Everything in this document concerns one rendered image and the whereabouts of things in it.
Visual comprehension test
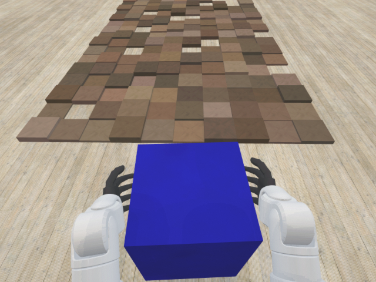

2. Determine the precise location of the robot left forearm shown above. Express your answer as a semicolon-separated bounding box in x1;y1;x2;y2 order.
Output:
71;194;125;282

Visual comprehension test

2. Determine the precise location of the robot right forearm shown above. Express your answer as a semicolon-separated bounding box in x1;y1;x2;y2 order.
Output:
258;185;325;282

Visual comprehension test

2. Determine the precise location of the carton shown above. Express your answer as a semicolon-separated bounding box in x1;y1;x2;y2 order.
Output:
124;142;263;281

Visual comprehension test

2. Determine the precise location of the left robot hand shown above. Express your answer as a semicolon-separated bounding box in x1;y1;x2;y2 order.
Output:
103;165;134;212

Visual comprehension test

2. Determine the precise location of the right robot hand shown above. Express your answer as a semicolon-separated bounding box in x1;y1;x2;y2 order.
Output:
244;157;276;205

